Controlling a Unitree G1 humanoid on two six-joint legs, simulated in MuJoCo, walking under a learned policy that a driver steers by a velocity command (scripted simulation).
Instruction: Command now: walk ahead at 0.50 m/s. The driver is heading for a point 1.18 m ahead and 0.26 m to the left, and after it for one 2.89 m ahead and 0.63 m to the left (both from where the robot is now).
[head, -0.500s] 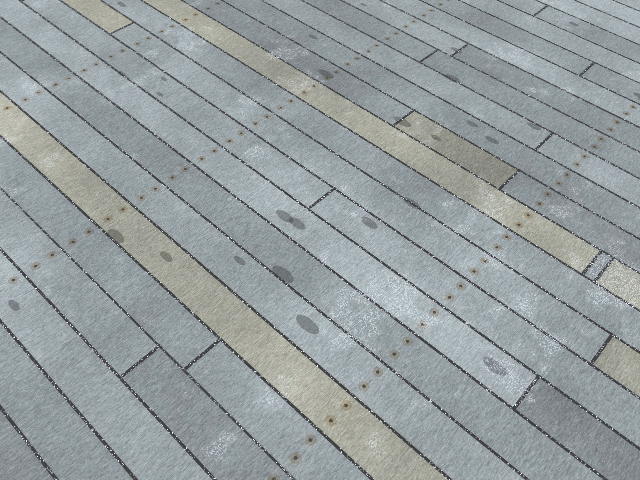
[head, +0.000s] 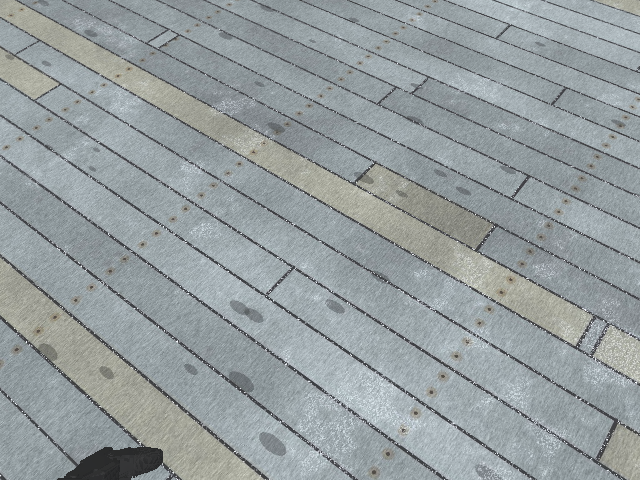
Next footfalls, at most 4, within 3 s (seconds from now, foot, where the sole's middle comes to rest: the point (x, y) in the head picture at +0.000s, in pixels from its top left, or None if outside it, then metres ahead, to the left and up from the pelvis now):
0.48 left None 0.44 0.14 -0.76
1.02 right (360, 344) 0.75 -0.10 -0.76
1.56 left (226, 273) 0.97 0.21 -0.76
2.04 right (240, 174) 1.31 0.19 -0.76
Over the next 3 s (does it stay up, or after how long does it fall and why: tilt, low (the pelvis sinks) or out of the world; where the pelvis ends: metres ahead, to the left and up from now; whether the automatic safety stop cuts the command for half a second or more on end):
stays up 1.17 0.22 0.02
